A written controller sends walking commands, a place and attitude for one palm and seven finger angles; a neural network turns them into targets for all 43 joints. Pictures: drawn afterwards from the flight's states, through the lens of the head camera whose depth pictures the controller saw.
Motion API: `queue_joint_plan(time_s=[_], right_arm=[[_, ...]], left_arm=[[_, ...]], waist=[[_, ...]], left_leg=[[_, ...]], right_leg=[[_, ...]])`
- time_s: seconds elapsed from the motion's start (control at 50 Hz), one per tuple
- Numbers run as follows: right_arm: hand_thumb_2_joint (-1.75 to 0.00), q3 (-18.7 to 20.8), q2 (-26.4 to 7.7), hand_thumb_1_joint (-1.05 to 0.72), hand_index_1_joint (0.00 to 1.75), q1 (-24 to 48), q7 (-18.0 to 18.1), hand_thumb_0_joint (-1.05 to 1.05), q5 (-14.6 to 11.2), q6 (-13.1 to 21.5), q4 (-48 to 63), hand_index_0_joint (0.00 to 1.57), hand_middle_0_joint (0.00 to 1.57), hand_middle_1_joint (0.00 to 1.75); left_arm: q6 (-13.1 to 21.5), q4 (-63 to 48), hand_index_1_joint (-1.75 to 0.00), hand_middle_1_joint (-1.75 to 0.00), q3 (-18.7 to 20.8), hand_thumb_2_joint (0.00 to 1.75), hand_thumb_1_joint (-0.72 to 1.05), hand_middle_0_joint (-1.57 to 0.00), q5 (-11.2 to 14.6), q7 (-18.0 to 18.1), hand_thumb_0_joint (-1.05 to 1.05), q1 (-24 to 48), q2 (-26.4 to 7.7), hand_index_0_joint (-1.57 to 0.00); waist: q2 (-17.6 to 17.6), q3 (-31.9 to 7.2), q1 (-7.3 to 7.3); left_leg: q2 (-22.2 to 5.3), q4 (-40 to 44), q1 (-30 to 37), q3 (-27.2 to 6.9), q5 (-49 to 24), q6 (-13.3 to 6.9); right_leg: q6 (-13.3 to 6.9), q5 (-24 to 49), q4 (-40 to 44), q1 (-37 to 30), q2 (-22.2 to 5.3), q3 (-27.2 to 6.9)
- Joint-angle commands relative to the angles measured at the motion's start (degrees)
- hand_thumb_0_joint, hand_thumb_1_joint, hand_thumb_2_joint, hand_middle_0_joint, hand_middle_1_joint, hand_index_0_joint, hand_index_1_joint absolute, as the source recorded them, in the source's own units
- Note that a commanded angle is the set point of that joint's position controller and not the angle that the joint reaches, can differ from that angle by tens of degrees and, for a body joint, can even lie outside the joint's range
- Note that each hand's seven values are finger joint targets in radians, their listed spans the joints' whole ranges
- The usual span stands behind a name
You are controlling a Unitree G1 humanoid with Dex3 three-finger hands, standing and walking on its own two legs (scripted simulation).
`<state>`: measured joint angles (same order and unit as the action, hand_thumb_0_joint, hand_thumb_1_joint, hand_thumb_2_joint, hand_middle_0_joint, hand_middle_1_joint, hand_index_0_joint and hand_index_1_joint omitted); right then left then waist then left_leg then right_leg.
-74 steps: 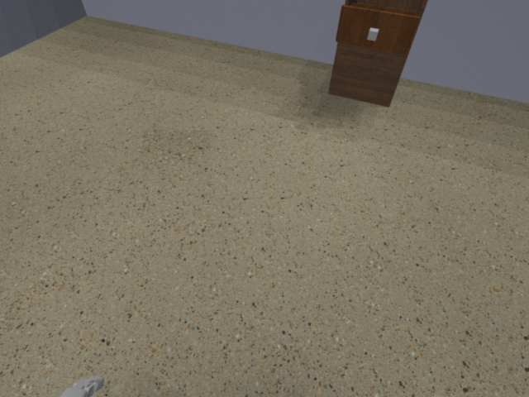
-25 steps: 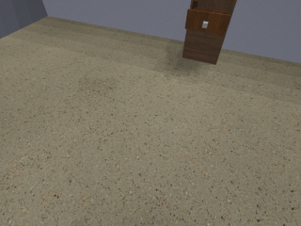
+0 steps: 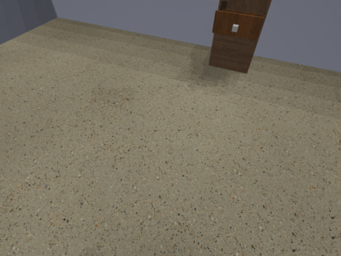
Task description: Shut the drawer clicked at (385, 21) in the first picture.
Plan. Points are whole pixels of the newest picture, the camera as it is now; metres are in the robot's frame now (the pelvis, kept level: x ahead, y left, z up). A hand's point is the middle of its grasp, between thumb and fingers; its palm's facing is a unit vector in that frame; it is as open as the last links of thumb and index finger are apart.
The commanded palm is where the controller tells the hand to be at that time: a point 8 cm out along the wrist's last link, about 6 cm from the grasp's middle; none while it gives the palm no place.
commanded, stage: look at it before walking up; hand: left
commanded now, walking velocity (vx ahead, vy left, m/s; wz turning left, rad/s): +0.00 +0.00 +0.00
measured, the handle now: (235, 27) +1.84 -0.44 -0.21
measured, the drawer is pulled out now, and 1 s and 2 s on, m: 0.27 0.27 0.27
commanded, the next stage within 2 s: walk to a spot facing it in 0.06 s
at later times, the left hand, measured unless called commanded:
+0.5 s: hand out of the picture +0.05 +0.19 -0.19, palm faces -0.09 -0.97 -0.21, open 7.4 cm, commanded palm none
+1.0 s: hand (107, 224) +0.25 +0.21 -0.20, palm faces -0.22 -0.96 -0.18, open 7.4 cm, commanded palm none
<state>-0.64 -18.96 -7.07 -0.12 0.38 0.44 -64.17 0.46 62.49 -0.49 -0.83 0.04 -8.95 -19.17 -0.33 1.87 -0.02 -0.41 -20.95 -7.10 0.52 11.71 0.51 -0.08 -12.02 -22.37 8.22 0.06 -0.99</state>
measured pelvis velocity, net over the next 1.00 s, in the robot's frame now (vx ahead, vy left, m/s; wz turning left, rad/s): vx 0.24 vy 0.02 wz -0.33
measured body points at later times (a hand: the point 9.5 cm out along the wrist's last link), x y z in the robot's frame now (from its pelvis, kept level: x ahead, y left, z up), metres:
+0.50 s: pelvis +0.05 -0.01 -0.02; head +0.05 -0.02 +0.43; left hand +0.05 +0.24 -0.17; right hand +0.03 -0.27 -0.18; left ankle +0.00 +0.12 -0.75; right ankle +0.01 -0.11 -0.75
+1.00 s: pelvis +0.24 +0.02 -0.02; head +0.26 +0.04 +0.42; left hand +0.26 +0.26 -0.19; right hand +0.29 -0.23 -0.14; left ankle +0.34 +0.09 -0.75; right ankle +0.09 -0.07 -0.65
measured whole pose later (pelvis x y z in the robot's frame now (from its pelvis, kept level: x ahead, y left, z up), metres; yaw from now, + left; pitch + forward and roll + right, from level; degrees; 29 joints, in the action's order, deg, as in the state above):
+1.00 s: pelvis +0.24 +0.02 -0.02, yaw -19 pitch -2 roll -1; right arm 1.3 -7.7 -6.5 -0.3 1.5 4.3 -54.3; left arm 1.5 62.9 4.3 -1.6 0.0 -22.0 -11.9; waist -2.9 3.4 -2.4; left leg -4.2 -37.3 -21.6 8.6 14.1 -2.2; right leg -2.5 -24.4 -69.0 18.5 0.4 -1.7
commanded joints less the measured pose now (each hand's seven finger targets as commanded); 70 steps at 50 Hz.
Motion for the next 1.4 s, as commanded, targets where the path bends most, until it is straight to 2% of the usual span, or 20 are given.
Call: queue_joint_plan(time_s=[0.0,0.14,0.18,0.32,0.4,0.46,0.48,0.5,0.52,0.58,0.78,0.82,0.84,0.88,0.9,0.94,1.04,1.3,1.36,1.38], right_arm=[[-0.90,2.44,-11.65,-0.90,0.30,2.58,0.84,0.00,-0.05,1.31,3.77,0.20,0.20,0.30],[-0.90,2.43,-11.63,-0.90,0.30,2.57,0.80,0.00,0.02,1.32,3.65,0.20,0.20,0.30],[-0.90,0.92,-4.82,-0.90,0.30,-1.36,0.60,0.00,0.54,0.40,2.06,0.20,0.20,0.30],[-0.90,3.29,-6.09,-0.90,0.30,-6.29,0.66,0.00,0.90,0.59,5.14,0.20,0.20,0.30],[-0.90,4.84,-7.68,-0.90,0.30,-9.82,0.91,0.00,0.53,1.83,5.94,0.20,0.20,0.30],[-0.90,4.75,-5.47,-0.90,0.30,-9.26,1.03,0.00,0.78,2.36,5.96,0.20,0.20,0.30],[-0.90,4.34,-3.87,-0.90,0.30,-7.69,1.00,0.00,0.80,2.42,6.59,0.20,0.20,0.30],[-0.90,3.57,0.29,-0.90,0.30,-3.86,0.52,0.00,0.21,2.92,9.41,0.20,0.20,0.30],[-0.90,3.21,-0.18,-0.90,0.30,3.97,0.41,0.00,0.67,3.49,12.65,0.20,0.20,0.30],[-0.90,3.67,2.08,-0.90,0.30,3.38,0.17,0.00,0.97,3.35,11.54,0.20,0.20,0.30],[-0.90,3.97,5.42,-0.90,0.30,4.11,-1.67,0.00,-0.03,3.08,13.69,0.20,0.20,0.30],[-0.90,4.61,3.79,-0.90,0.30,-4.61,-0.80,0.00,0.21,3.59,11.15,0.20,0.20,0.30],[-0.90,5.16,1.35,-0.90,0.30,-12.83,0.06,0.00,0.54,3.80,8.62,0.20,0.20,0.30],[-0.90,7.11,-8.30,-0.90,0.30,-24.48,0.83,0.00,1.51,3.78,6.16,0.20,0.20,0.30],[-0.90,6.51,-6.76,-0.90,0.30,-19.80,0.86,0.00,1.00,3.02,7.42,0.20,0.20,0.30],[-0.90,5.05,0.88,-0.90,0.30,-10.97,0.94,0.00,1.11,3.45,8.97,0.20,0.20,0.30],[-0.90,4.14,4.49,-0.90,0.30,-9.71,1.18,0.00,0.97,4.95,7.25,0.20,0.20,0.30],[-0.90,4.48,1.92,-0.90,0.30,-22.08,0.89,0.00,1.72,3.99,1.05,0.20,0.20,0.30],[-0.90,4.08,1.90,-0.90,0.30,-20.66,0.95,0.00,1.19,3.63,0.55,0.20,0.20,0.30],[-0.90,3.88,3.20,-0.90,0.30,-20.15,0.36,0.00,0.42,3.91,1.14,0.20,0.20,0.30]], left_arm=[[1.20,-3.83,-0.30,-0.30,2.23,0.90,0.90,-0.20,0.22,0.74,0.00,2.20,-11.49,-0.20],[1.16,-3.64,-0.30,-0.30,2.20,0.90,0.90,-0.20,0.20,0.69,0.00,2.24,-11.42,-0.20],[-0.09,-2.14,-0.30,-0.30,0.95,0.90,0.90,-0.20,0.16,0.81,0.00,-1.63,-4.78,-0.20],[-0.73,-5.86,-0.30,-0.30,3.25,0.90,0.90,-0.20,-0.46,-1.10,0.00,-6.88,-4.02,-0.20],[0.64,-8.12,-0.30,-0.30,3.74,0.90,0.90,-0.20,-0.34,-1.59,0.00,-7.73,-0.08,-0.20],[1.48,-7.68,-0.30,-0.30,4.08,0.90,0.90,-0.20,-0.59,-1.84,0.00,-10.35,2.52,-0.20],[1.94,-5.43,-0.30,-0.30,4.56,0.90,0.90,-0.20,-0.79,-1.64,0.00,-16.65,1.66,-0.20],[2.75,-2.42,-0.30,-0.30,5.91,0.90,0.90,-0.20,-0.98,-0.61,0.00,-25.86,-4.50,-0.20],[3.21,-0.62,-0.30,-0.30,5.82,0.90,0.90,-0.20,0.02,0.41,0.00,-31.68,-5.46,-0.20],[3.22,-2.28,-0.30,-0.30,4.50,0.90,0.90,-0.20,-0.62,1.35,0.00,-24.72,-0.94,-0.20],[3.85,-2.20,-0.30,-0.30,5.00,0.90,0.90,-0.20,-0.74,1.62,0.00,-18.29,0.13,-0.20],[3.83,-2.34,-0.30,-0.30,5.63,0.90,0.90,-0.20,-0.43,1.49,0.00,-16.08,-0.63,-0.20],[3.78,-2.37,-0.30,-0.30,5.74,0.90,0.90,-0.20,-0.27,1.32,0.00,-16.39,0.49,-0.20],[3.57,-4.14,-0.30,-0.30,5.16,0.90,0.90,-0.20,0.47,0.05,0.00,-20.58,6.21,-0.20],[3.51,-5.36,-0.30,-0.30,4.84,0.90,0.90,-0.20,0.04,0.19,0.00,-17.95,5.48,-0.20],[2.74,-5.31,-0.30,-0.30,4.85,0.90,0.90,-0.20,-0.84,-0.49,0.00,-12.37,5.92,-0.20],[0.00,-4.51,-0.30,-0.30,4.73,0.90,0.90,-0.20,-1.34,-1.35,0.00,-14.23,8.42,-0.20],[0.97,-10.60,-0.30,-0.30,3.84,0.90,0.90,-0.20,-1.10,-1.89,0.00,6.99,7.34,-0.20],[1.99,-6.26,-0.30,-0.30,4.61,0.90,0.90,-0.20,-1.19,-1.56,0.00,-4.56,5.39,-0.20],[2.74,-3.37,-0.30,-0.30,5.58,0.90,0.90,-0.20,-1.39,-0.96,0.00,-13.06,1.03,-0.20]], waist=[[-0.15,-2.99,-0.08],[0.00,-2.80,-0.03],[-0.68,-3.00,0.01],[0.39,5.73,0.03],[10.43,4.04,0.70],[6.89,4.19,-1.45],[0.46,2.22,-4.42],[-19.03,0.46,-7.54],[-19.65,2.95,-10.11],[-1.30,3.85,-4.60],[-8.39,3.30,-1.15],[-5.86,0.05,3.09],[-3.22,-4.25,5.95],[21.33,-13.72,7.15],[13.38,-9.41,5.63],[10.06,2.13,2.79],[6.25,1.70,-1.95],[5.98,4.26,3.76],[3.76,-1.95,-2.45],[-2.24,-7.76,-6.09]], left_leg=[[-6.48,3.13,0.21,-5.65,-6.85,-1.98],[-6.41,3.62,0.15,-5.83,-5.98,-1.95],[-6.01,2.14,0.23,-3.66,1.78,-0.87],[-8.23,-1.73,-5.77,-4.58,23.44,-3.69],[-17.10,3.25,0.00,-12.45,22.53,-8.13],[-17.58,-5.12,-3.72,-5.56,5.18,-7.79],[-12.38,-18.04,-12.04,1.31,0.64,-4.42],[-4.17,-38.66,-29.27,10.65,9.04,-0.26],[-2.14,-46.50,-37.69,4.82,21.19,0.25],[-6.63,-47.75,-38.47,0.52,13.25,1.09],[-3.34,-19.78,-18.57,5.12,0.05,0.31],[-1.17,-12.92,-5.17,6.16,-3.28,-0.37],[-2.45,-10.54,5.96,4.09,-3.09,-1.02],[-26.75,3.66,20.07,-29.18,7.48,-8.65],[-28.84,7.95,11.20,-32.71,20.16,-11.38],[-23.99,10.97,-2.95,-21.91,24.28,-9.49],[-17.63,11.98,-11.56,-2.88,8.40,-7.61],[-18.75,8.40,4.74,3.63,-8.27,-8.59],[-14.82,-8.29,1.23,9.50,-20.65,-5.11],[-12.10,-22.11,-10.26,12.47,-15.78,-2.70]], right_leg=[[-1.77,7.56,4.22,0.40,-6.86,-6.01],[-1.72,6.06,4.59,0.59,-6.90,-6.09],[-1.16,-3.28,4.37,1.64,-6.03,-6.64],[-4.73,-21.23,-1.82,13.58,-2.03,-11.18],[-3.09,-13.95,-17.68,20.55,2.51,-2.34],[-2.36,-11.65,-13.95,12.62,0.21,2.29],[-4.47,-6.32,-6.05,0.23,-0.72,-2.74],[-9.94,0.45,3.00,-12.49,-14.10,-25.22],[-13.51,16.51,6.76,-13.61,-18.92,-37.49],[-15.40,16.98,4.65,-10.63,-16.87,-26.84],[-8.65,18.28,7.68,-0.71,-9.57,-12.59],[-7.21,23.14,-0.92,1.68,-7.43,-10.22],[-6.05,22.98,-12.01,4.88,-5.23,-9.44],[-2.73,-20.23,-46.67,22.94,5.31,0.00],[-3.54,-19.29,-53.52,25.67,1.40,-2.51],[-3.05,-9.97,-56.24,29.37,-3.85,-1.48],[-1.37,-2.36,-46.72,22.80,-6.09,0.34],[-1.16,-3.14,-13.79,20.39,-4.23,7.44],[-3.48,0.34,-4.15,0.08,-0.65,10.12],[-6.74,-1.97,-2.61,-15.92,-8.53,0.96]])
